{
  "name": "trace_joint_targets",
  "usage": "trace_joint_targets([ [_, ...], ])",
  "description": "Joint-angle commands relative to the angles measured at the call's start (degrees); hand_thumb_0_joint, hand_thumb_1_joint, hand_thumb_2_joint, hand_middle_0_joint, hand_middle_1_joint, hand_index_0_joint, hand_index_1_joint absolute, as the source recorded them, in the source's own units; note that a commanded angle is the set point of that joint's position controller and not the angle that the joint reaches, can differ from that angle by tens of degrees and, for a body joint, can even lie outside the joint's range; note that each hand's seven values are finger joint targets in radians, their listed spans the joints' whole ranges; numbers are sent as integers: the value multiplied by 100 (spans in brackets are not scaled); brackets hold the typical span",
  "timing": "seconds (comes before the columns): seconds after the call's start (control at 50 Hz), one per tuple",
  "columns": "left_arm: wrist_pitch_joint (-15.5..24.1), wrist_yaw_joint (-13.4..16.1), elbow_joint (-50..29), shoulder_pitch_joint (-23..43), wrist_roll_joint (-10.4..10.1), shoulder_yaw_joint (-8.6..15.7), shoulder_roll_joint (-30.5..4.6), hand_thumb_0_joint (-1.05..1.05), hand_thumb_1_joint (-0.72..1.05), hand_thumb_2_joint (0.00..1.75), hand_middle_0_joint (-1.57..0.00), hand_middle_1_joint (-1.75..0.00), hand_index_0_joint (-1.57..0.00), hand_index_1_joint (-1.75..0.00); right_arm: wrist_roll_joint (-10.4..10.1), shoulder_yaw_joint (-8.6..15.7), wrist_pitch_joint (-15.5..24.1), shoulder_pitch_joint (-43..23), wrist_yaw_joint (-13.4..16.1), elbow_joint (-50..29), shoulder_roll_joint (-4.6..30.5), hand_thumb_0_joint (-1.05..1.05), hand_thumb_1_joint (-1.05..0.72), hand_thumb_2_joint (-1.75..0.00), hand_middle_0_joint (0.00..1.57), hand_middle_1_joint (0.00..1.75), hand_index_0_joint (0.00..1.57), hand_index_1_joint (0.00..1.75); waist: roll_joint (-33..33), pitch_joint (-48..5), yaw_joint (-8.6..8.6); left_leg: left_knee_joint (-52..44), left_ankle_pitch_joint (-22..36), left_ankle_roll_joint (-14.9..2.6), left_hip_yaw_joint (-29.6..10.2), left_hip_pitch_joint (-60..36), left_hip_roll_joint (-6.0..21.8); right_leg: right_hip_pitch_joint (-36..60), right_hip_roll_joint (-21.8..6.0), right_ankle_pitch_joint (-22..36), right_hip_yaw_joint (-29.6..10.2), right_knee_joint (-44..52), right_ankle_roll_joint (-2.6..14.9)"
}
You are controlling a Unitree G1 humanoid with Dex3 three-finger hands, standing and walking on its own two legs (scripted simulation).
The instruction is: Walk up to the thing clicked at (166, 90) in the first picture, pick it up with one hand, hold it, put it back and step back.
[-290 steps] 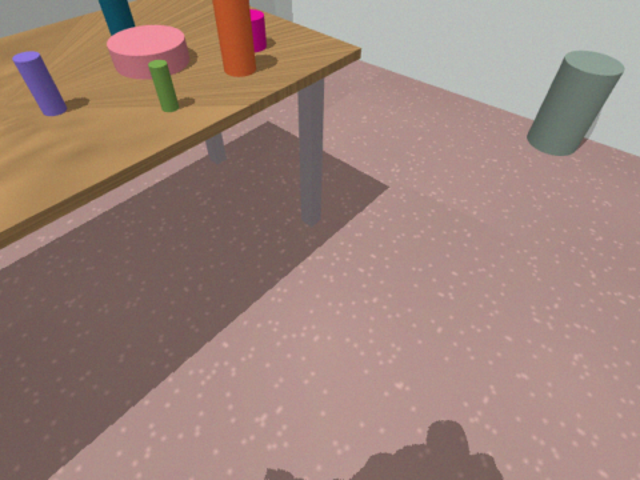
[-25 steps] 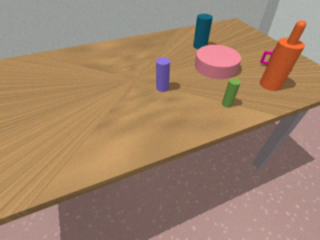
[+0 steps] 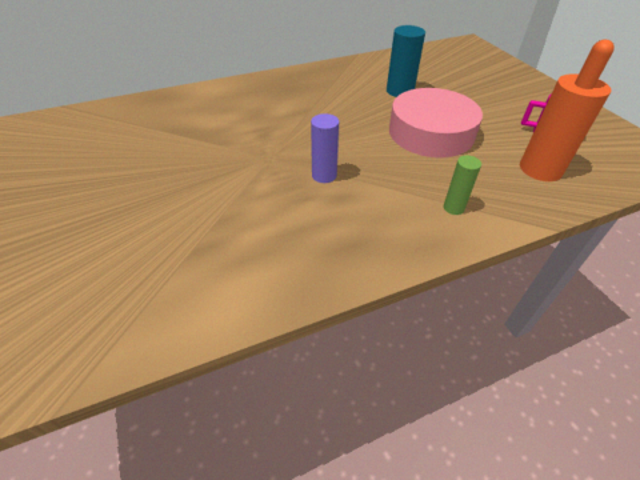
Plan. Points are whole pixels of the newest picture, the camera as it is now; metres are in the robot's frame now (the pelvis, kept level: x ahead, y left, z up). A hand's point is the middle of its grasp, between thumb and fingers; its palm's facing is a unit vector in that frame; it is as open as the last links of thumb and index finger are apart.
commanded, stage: stand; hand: left
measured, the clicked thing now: (461, 186) +0.62 -0.25 +0.01
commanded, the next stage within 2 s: walk up in 0.56 s
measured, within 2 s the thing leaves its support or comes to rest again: neither
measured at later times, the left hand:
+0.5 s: hand out of the picture +0.07 +0.25 -0.15, palm faces -0.01 -0.94 -0.35, open 7.4 cm
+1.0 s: hand out of the picture +0.16 +0.14 -0.17, palm faces +0.07 -0.94 -0.33, open 7.4 cm
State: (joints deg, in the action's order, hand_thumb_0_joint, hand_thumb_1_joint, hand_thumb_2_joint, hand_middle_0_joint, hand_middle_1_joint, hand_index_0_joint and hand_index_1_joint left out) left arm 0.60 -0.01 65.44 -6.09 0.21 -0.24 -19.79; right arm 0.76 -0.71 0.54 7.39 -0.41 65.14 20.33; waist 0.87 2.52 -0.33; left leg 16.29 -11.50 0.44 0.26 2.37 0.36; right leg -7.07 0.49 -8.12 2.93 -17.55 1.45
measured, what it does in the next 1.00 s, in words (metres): steps to the right: right foot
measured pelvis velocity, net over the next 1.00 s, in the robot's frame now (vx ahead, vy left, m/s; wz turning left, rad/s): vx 0.05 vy -0.14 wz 0.15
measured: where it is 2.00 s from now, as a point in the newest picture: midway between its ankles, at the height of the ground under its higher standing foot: outside the picture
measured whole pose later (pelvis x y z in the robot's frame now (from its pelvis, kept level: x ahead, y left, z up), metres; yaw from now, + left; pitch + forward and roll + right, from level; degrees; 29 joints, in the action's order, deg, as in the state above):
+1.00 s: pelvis +0.05 -0.14 -0.04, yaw +8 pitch -1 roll +0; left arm -4.3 -5.8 42.0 -5.9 3.5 7.0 -22.9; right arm 1.2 4.5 1.9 20.0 6.1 54.1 28.4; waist -2.0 8.9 1.3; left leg 63.7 -31.0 -0.9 -7.7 24.6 3.7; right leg -23.3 -2.6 -18.6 -0.3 -43.0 -1.3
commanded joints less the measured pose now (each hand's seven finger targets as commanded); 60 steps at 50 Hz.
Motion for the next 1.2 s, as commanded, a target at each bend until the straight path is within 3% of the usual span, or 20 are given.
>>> trace_joint_targets([
  [0.0,140,61,-351,283,10,232,-1263,0,90,90,-20,-30,-20,-30,-10,241,114,-158,110,-343,1190,0,-90,-90,20,30,20,30,-94,-301,31,-305,584,-146,-545,340,760,259,-851,684,-850,242,32],
  [0.52,153,70,-355,236,17,240,-1285,0,90,90,-20,-30,-20,-30,-7,231,113,-152,117,-402,1174,0,-90,-90,20,30,20,30,-77,-430,41,-222,865,-151,-529,239,772,332,-855,998,-797,172,21],
  [0.54,-88,-206,-1217,546,481,947,-1935,0,90,90,-20,-30,-20,-30,-39,669,222,1282,387,-404,1922,0,-90,-90,20,30,20,30,-1149,-132,283,205,493,-694,-1274,336,1163,-482,-299,-462,-140,-1074,11],
  [0.56,-249,-306,-1407,808,513,906,-1703,0,90,90,-20,-30,-20,-30,-8,825,269,1744,496,-300,2326,0,-90,-90,20,30,20,30,-458,125,470,-149,-218,-1112,-2292,68,1872,-1711,-198,-1619,-319,-2027,-53],
  [0.58,-378,-398,-1671,804,579,932,-1529,0,90,90,-20,-30,-20,-30,13,961,342,1766,566,-425,2516,0,-90,-90,20,30,20,30,-53,183,430,-393,-937,-1545,-3045,-162,2452,-2677,-321,-1999,-810,-3174,-146],
  [0.6,-455,-463,-1851,601,560,953,-1461,0,90,90,-20,-30,-20,-30,43,1013,409,1382,635,-689,2511,0,-90,-90,20,30,20,30,68,166,197,-370,-1039,-1595,-3096,2,2670,-3000,-624,-1898,-1264,-3910,-115],
  [0.64,-485,-564,-2001,261,438,999,-1429,0,90,90,-20,-30,-20,-30,85,946,490,973,687,-1009,2176,0,-90,-90,20,30,20,30,67,-11,-116,-20,-439,-1296,-2308,26,2072,-3033,-697,-1519,-1491,-4187,-103],
  [0.7,-503,-667,-2384,557,468,1039,-1356,0,90,90,-20,-30,-20,-30,186,933,525,1244,641,-1253,2078,0,-90,-90,20,30,20,30,357,224,147,363,385,-1147,-1702,527,1486,-2702,-543,-1572,-1122,-3544,-235],
  [0.76,-504,-681,-2766,842,450,1037,-1329,0,90,90,-20,-30,-20,-30,217,1007,546,1617,631,-1401,2303,0,-90,-90,20,30,20,30,730,117,306,804,1359,-1229,-1661,647,1446,-2541,-448,-1651,-863,-3128,-248],
  [0.84,-477,-649,-2747,201,387,1100,-1353,0,90,90,-20,-30,-20,-30,180,994,458,1359,643,-1687,2370,0,-90,-90,20,30,20,30,1008,-413,-18,1654,2033,-967,-1235,1308,1129,-1290,-161,-1304,-367,-2405,-120],
  [0.88,-402,-583,-2453,-1096,383,1286,-1680,0,90,90,-20,-30,-20,-30,149,813,407,1018,665,-1881,1996,0,-90,-90,20,30,20,30,121,-813,-809,3253,1255,-564,-564,2522,609,737,-178,-575,-264,-1193,42],
  [0.9,-341,-523,-2511,-1442,495,1425,-2388,0,90,90,-20,-30,-20,-30,56,635,401,1265,695,-1988,1491,0,-90,-90,20,30,20,30,-1949,-913,-1027,4845,-1201,-298,-114,3959,-318,1281,-1468,-664,-2304,-368,362],
  [0.92,-334,-466,-2737,-822,399,1383,-2597,0,90,90,-20,-30,-20,-30,-5,715,343,1443,819,-1898,1705,0,-90,-90,20,30,20,30,-2193,-930,-654,5609,-2624,-280,-107,4163,-260,852,-2261,-842,-3484,150,1096],
  [0.94,-326,-442,-2896,-550,311,1371,-2392,0,90,90,-20,-30,-20,-30,-17,769,353,1517,832,-1703,1889,0,-90,-90,20,30,20,30,-1557,-701,-485,6023,-2454,-288,-334,3881,10,404,-2226,-1020,-3172,28,1376],
  [1.0,-367,-373,-2984,-131,342,1136,-1844,0,90,90,-20,-30,-20,-30,-67,771,411,1909,722,-1381,1934,0,-90,-90,20,30,20,30,-1174,-118,-110,4671,-1737,-222,-90,3298,352,-350,-1417,-479,-1615,-683,1269],
  [1.08,-381,-388,-3257,-227,423,1020,-1658,0,90,90,-20,-30,-20,-30,-2,787,483,2342,638,-1328,1729,0,-90,-90,20,30,20,30,-1323,-241,-116,2907,-1533,-268,349,2325,164,-577,-1402,445,-1360,-870,1560],
  [1.12,-458,-415,-3440,190,399,934,-1559,0,90,90,-20,-30,-20,-30,0,825,555,3120,677,-1169,1682,0,-90,-90,20,30,20,30,-1018,-500,350,1500,-31,-376,329,855,151,-1300,-1138,58,-900,-1686,1257],
  [1.14,-474,-428,-3528,141,358,830,-1290,0,90,90,-20,-30,-20,-30,117,969,582,3409,745,-1138,1999,0,-90,-90,20,30,20,30,-222,-584,576,1148,186,-327,-375,-126,468,-2233,-841,-804,-622,-2712,866],
  [1.16,-483,-413,-3625,-98,367,724,-894,0,90,90,-20,-30,-20,-30,258,1140,603,3239,820,-1362,2713,0,-90,-90,20,30,20,30,1305,-332,472,297,-247,-754,-3198,-449,2029,-3654,-19,-2369,-225,-4032,322],
  [1.18,-624,-386,-3427,-540,452,884,-1355,0,90,90,-20,-30,-20,-30,176,1168,613,2631,862,-1743,2975,0,-90,-90,20,30,20,30,171,-374,195,-151,-1845,-1207,-4492,509,2968,-3434,-199,-2479,-1117,-4834,120],
])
